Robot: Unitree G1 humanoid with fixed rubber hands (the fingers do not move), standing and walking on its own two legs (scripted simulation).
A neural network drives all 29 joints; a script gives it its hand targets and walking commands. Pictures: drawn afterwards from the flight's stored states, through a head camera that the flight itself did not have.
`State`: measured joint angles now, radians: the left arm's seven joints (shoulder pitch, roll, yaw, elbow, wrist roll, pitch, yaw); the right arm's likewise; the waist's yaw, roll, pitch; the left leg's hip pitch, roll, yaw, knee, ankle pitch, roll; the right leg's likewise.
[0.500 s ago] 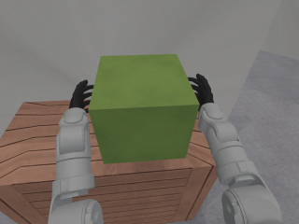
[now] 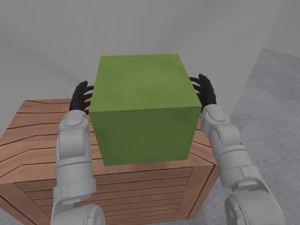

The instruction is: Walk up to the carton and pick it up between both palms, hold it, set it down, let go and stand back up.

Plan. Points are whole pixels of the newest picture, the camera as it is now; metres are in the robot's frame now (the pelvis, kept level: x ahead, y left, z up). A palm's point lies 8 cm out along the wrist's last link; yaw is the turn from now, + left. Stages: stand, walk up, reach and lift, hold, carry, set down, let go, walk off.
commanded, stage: hold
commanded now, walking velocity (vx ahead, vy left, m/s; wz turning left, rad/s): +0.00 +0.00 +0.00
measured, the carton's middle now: (143, 106) +0.42 +0.01 +0.12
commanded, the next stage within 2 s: none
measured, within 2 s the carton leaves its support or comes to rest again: neither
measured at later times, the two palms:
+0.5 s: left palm (77, 110) +0.35 +0.18 +0.17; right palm (206, 104) +0.36 -0.15 +0.17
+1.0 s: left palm (80, 106) +0.36 +0.17 +0.17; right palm (209, 100) +0.37 -0.16 +0.18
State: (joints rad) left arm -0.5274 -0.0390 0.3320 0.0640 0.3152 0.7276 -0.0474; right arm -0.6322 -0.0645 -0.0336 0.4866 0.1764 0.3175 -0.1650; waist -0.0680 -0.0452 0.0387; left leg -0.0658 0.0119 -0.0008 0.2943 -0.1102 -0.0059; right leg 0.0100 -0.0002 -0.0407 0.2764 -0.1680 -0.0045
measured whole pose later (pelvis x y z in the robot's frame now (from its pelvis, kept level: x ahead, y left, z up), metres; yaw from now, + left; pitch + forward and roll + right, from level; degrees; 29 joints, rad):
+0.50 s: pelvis +0.01 +0.00 +0.00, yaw +0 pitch -8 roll +0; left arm -0.51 -0.03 0.34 0.04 0.32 0.73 -0.07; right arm -0.61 -0.08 0.02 0.46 0.20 0.32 -0.20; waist -0.08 -0.04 0.06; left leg -0.03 0.01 -0.01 0.29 -0.12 0.00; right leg 0.06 0.00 -0.05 0.26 -0.17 0.00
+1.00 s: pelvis +0.00 +0.00 +0.00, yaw +0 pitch -8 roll +0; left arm -0.57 -0.03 0.35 0.12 0.33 0.70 -0.05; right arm -0.68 -0.07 -0.03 0.54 0.17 0.29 -0.17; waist -0.08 -0.04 0.04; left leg -0.04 0.01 0.01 0.28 -0.11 -0.01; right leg 0.03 0.00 -0.04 0.26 -0.16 0.00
